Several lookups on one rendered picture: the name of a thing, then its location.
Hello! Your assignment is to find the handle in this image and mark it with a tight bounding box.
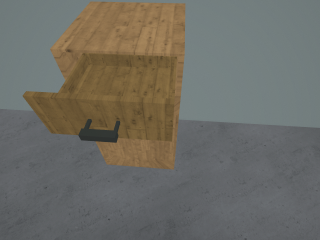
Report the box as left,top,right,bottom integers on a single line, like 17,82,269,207
78,119,120,143

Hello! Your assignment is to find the cabinet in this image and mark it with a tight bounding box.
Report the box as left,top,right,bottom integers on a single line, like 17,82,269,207
50,1,186,170

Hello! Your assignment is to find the drawer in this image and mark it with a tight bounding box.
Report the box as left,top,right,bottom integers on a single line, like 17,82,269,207
23,53,177,142

